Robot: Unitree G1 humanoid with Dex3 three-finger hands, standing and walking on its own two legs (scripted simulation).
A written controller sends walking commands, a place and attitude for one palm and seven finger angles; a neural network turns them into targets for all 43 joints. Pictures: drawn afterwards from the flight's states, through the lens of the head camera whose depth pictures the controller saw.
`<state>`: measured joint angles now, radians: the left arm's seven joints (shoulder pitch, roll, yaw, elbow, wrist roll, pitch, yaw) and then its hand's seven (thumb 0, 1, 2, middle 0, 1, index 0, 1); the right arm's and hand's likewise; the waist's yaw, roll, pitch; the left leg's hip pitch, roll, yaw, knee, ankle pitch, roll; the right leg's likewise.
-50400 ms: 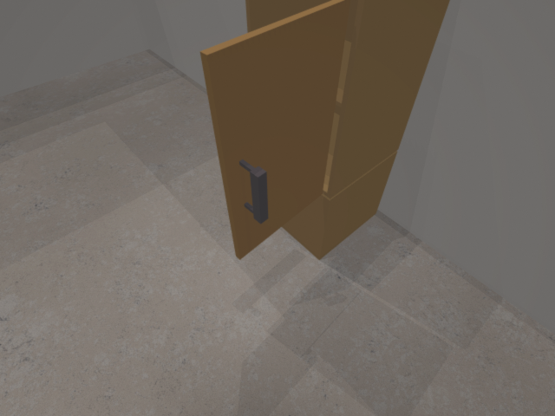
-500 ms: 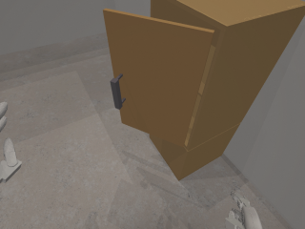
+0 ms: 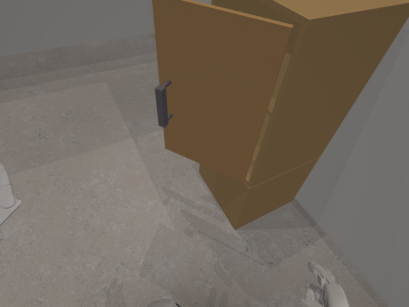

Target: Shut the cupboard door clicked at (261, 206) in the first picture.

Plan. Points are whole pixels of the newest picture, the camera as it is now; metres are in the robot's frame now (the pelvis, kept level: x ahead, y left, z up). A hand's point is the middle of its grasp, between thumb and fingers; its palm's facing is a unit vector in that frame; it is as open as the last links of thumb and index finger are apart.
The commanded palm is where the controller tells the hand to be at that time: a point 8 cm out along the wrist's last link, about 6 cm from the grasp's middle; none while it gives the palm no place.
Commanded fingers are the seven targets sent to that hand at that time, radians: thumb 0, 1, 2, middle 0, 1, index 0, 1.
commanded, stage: step back with the hand held close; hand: left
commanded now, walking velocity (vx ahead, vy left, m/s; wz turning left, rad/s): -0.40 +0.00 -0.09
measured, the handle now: (165, 103) +0.74 +0.15 -0.05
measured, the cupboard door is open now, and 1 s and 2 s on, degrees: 35 35 35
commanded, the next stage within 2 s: stop stepping back and stand still in 0.48 s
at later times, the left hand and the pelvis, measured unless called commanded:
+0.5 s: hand out of the picture +0.14 +0.26 +0.18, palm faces +0.42 -0.80 -0.43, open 7.4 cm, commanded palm +0.08 +0.29 +0.20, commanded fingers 0.00 0.90 0.90 -0.20 -0.30 -0.20 -0.30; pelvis -0.07 +0.00 +0.00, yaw -2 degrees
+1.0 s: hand out of the picture +0.05 +0.29 +0.19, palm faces +0.38 -0.83 -0.41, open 7.4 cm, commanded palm -0.01 +0.34 +0.20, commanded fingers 0.00 0.90 0.90 -0.20 -0.30 -0.20 -0.30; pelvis -0.15 +0.04 +0.01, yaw +0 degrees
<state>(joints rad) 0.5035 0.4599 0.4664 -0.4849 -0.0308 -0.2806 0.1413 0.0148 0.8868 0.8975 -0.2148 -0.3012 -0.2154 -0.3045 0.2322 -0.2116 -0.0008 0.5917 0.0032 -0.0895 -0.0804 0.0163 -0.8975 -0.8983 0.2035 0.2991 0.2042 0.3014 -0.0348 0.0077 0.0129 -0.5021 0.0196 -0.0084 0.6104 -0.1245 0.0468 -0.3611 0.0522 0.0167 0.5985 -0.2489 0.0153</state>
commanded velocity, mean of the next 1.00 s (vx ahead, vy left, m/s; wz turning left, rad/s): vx -0.17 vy -0.03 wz -0.06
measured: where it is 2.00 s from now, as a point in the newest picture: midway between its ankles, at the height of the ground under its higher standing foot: outside the picture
